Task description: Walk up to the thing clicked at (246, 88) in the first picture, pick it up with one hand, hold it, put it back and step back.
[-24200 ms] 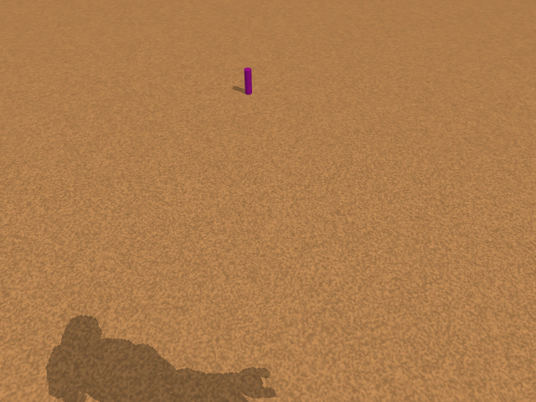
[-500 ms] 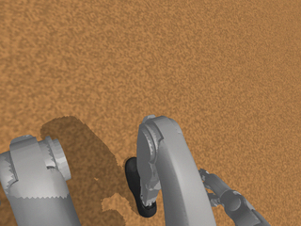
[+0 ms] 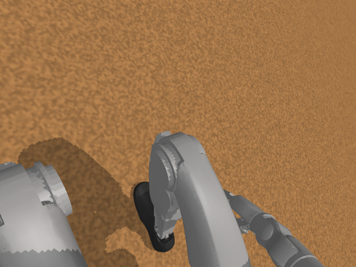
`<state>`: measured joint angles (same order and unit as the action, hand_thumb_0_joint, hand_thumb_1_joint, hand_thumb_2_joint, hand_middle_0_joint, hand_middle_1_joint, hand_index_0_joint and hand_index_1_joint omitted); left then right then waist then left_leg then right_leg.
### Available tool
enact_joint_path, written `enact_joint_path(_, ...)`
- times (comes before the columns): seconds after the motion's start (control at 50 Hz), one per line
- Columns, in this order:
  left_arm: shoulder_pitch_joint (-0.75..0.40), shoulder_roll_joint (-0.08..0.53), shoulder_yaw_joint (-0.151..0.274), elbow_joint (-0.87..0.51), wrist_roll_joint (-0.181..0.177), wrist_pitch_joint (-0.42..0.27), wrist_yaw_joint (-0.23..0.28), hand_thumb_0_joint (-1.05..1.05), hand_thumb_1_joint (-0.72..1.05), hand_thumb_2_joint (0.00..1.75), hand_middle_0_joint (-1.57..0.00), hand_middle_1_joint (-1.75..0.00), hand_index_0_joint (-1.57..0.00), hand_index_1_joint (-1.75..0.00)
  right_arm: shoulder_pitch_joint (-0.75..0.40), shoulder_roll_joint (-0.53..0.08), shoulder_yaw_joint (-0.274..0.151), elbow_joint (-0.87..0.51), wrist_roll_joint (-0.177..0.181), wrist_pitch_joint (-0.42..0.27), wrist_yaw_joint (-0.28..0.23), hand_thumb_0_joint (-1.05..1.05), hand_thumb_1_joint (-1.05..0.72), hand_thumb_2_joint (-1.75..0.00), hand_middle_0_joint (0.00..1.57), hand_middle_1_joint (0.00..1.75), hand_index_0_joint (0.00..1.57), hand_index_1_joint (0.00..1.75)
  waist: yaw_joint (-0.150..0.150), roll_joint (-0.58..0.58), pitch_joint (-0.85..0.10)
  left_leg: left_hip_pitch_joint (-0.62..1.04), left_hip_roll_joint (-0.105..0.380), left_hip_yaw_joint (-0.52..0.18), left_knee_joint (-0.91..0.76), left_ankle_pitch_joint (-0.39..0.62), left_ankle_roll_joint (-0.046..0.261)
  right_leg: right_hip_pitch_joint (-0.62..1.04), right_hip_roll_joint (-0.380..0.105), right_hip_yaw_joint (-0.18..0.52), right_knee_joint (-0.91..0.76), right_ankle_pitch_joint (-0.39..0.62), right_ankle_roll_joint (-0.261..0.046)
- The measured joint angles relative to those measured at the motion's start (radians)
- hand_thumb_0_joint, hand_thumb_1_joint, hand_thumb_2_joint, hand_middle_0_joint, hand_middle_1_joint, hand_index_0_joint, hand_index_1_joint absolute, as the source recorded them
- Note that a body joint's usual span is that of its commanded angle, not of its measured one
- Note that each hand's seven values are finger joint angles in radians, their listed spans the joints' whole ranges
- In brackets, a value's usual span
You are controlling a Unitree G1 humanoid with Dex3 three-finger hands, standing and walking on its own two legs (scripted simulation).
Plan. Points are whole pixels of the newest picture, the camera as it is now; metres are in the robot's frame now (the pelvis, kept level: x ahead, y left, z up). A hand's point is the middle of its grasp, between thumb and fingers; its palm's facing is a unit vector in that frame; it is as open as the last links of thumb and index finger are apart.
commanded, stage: lower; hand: left
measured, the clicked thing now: out of the picture +0.43 +0.36 -0.18
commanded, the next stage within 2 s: loosen in 0.62 s
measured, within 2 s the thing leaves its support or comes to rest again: rests again in 0.44 s
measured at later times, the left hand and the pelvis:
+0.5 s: hand out of the picture +0.44 +0.35 -0.16, palm faces +0.50 -0.87 -0.02, open 6.1 cm; pelvis +0.00 +0.01 +0.00, yaw -1 degrees
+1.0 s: hand out of the picture +0.44 +0.34 -0.16, palm faces +0.50 -0.86 +0.00, open 6.8 cm; pelvis -0.01 +0.01 +0.00, yaw -2 degrees
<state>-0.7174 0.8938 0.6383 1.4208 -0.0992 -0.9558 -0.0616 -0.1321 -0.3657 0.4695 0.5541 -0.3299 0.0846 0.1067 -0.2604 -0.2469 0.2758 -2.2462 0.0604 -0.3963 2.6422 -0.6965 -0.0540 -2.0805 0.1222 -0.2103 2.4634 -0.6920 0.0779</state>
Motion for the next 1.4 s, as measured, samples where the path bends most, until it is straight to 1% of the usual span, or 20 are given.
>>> enact_joint_path(0.12,0.001,0.012,0.0,0.005,0.001,-0.011,0.012,0.03,0.05,1.14,-0.95,-1.09,-0.97,-1.11,-0.011,0.001,0.017,-0.008,-0.009,0.002,0.0,0.0,-0.9,-0.9,0.21,0.29,0.2,0.3,0.0,-0.013,0.01,0.007,0.001,-0.009,0.006,-0.006,0.001,0.01,0.004,-0.006,-0.003,-0.001,0.003)
enact_joint_path(0.26,-0.002,0.027,-0.01,0.018,0.011,-0.021,0.023,0.03,0.05,1.14,-0.95,-1.09,-0.97,-1.11,-0.025,0.0,0.029,-0.017,-0.016,0.006,-0.001,0.0,-0.9,-0.9,0.21,0.29,0.2,0.3,0.0,-0.022,0.019,0.01,0.001,-0.019,0.012,-0.007,0.005,0.018,0.008,-0.013,-0.007,0.002,0.004)
enact_joint_path(0.46,-0.003,0.039,-0.019,0.038,0.011,-0.037,0.04,0.03,0.05,1.14,-0.95,-1.09,-0.97,-1.11,-0.036,-0.001,0.047,-0.028,-0.024,0.011,0.001,0.0,-0.9,-0.9,0.21,0.29,0.2,0.3,-0.001,-0.032,0.026,0.014,0.002,-0.028,0.016,-0.009,0.008,0.026,0.012,-0.02,-0.011,0.005,0.007)
enact_joint_path(0.66,0.0,0.049,-0.032,0.047,0.007,-0.053,0.049,0.03,0.05,1.14,-0.95,-1.09,-0.97,-1.11,-0.043,0.0,0.059,-0.034,-0.028,0.008,0.0,0.0,-0.9,-0.9,0.21,0.29,0.2,0.3,0.002,-0.043,0.034,0.017,0.004,-0.037,0.021,-0.012,0.01,0.03,0.016,-0.025,-0.015,0.008,0.007)
enact_joint_path(0.8,0.002,0.05,-0.032,0.052,0.003,-0.068,0.056,0.02,0.05,1.13,-0.96,-1.08,-0.97,-1.11,-0.051,0.0,0.066,-0.035,-0.032,0.006,-0.001,0.0,-0.9,-0.89,0.21,0.29,0.21,0.3,0.002,-0.048,0.035,0.021,0.005,-0.042,0.023,-0.014,0.012,0.036,0.018,-0.03,-0.018,0.009,0.008)
enact_joint_path(0.84,0.001,0.051,-0.036,0.054,0.003,-0.067,0.058,0.02,0.06,1.09,-0.96,-1.07,-0.98,-1.09,-0.052,0.0,0.067,-0.037,-0.033,0.007,-0.001,0.0,-0.9,-0.89,0.21,0.29,0.21,0.3,0.002,-0.049,0.036,0.022,0.005,-0.043,0.023,-0.014,0.013,0.038,0.019,-0.03,-0.019,0.01,0.007)
enact_joint_path(0.96,-0.002,0.053,-0.041,0.057,0.009,-0.067,0.064,0.02,0.06,0.91,-0.98,-1.0,-1.0,-1.0,-0.055,0.0,0.067,-0.04,-0.035,0.006,0.0,0.0,-0.91,-0.89,0.21,0.29,0.21,0.3,0.003,-0.051,0.035,0.022,0.006,-0.044,0.023,-0.012,0.017,0.041,0.02,-0.032,-0.023,0.013,0.008)
enact_joint_path(1.04,-0.003,0.053,-0.044,0.057,0.013,-0.067,0.068,0.01,0.0,0.77,-0.95,-0.9,-0.96,-0.9,-0.054,0.001,0.068,-0.042,-0.036,0.006,0.001,0.0,-0.91,-0.89,0.21,0.3,0.21,0.3,0.004,-0.051,0.036,0.023,0.007,-0.045,0.022,-0.012,0.018,0.043,0.021,-0.033,-0.026,0.015,0.004)
enact_joint_path(1.2,-0.005,0.054,-0.046,0.061,0.017,-0.07,0.08,0.01,-0.16,0.51,-0.79,-0.67,-0.79,-0.66,-0.054,0.002,0.073,-0.042,-0.038,0.006,0.002,0.0,-0.91,-0.89,0.21,0.3,0.21,0.3,0.003,-0.053,0.036,0.025,0.007,-0.048,0.021,-0.008,0.019,0.047,0.021,-0.036,-0.029,0.019,0.008)
enact_joint_path(1.4,-0.008,0.058,-0.054,0.058,0.02,-0.066,0.085,0.0,-0.31,0.3,-0.54,-0.41,-0.53,-0.41,-0.051,0.005,0.077,-0.044,-0.037,0.006,0.004,0.0,-0.91,-0.89,0.21,0.3,0.21,0.3,0.005,-0.056,0.037,0.024,0.009,-0.048,0.019,-0.005,0.022,0.047,0.022,-0.037,-0.034,0.023,0.004)
